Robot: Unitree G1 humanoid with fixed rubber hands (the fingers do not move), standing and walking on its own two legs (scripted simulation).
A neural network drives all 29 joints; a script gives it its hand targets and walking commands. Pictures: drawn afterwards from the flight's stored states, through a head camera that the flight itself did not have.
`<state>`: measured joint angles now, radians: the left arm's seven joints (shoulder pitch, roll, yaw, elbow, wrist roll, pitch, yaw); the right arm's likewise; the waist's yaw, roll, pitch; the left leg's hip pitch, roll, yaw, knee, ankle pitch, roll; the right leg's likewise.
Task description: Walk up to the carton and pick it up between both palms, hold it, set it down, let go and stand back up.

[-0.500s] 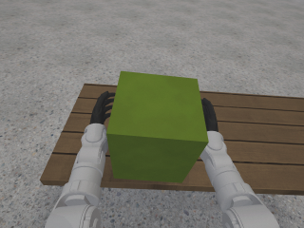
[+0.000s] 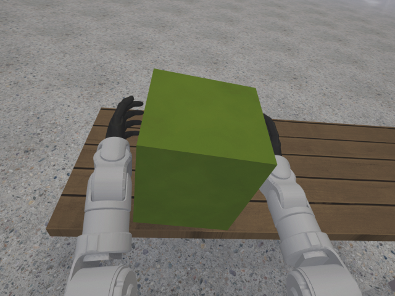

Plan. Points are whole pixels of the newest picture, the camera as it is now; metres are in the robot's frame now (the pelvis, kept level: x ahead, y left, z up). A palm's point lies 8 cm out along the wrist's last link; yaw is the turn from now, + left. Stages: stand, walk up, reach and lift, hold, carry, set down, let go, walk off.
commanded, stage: reach and lift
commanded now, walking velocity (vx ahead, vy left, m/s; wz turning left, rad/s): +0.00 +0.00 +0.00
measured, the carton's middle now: (193, 155) +0.38 +0.00 +0.12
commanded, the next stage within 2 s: hold in 1.20 s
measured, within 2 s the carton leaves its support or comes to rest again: neither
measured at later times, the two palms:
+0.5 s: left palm (118, 129) +0.37 +0.14 +0.19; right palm (274, 141) +0.37 -0.16 +0.17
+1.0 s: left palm (117, 122) +0.37 +0.14 +0.20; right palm (276, 136) +0.37 -0.16 +0.19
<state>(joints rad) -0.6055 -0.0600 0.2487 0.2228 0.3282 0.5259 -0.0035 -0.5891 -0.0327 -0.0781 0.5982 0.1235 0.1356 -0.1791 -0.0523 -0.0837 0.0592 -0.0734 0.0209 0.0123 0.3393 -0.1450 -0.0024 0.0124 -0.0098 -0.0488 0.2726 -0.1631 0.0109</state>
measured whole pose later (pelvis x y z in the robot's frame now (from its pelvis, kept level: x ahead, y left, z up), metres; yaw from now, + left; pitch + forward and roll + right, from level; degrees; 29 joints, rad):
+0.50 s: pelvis +0.00 -0.01 +0.00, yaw +1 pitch -9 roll -1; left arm -0.63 -0.05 0.29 0.17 0.35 0.64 -0.04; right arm -0.66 -0.05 -0.04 0.58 0.17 0.25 -0.20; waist -0.08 -0.08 0.06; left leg -0.03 0.03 0.00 0.33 -0.15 -0.01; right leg 0.06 0.00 -0.06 0.27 -0.17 0.00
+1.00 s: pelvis +0.00 -0.01 +0.00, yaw +0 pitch -9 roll -1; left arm -0.66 -0.05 0.29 0.14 0.36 0.69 -0.04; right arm -0.69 -0.06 -0.04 0.57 0.19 0.28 -0.20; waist -0.08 -0.07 0.06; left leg -0.03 0.03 0.01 0.34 -0.15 -0.01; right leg 0.06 0.00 -0.05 0.27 -0.17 0.01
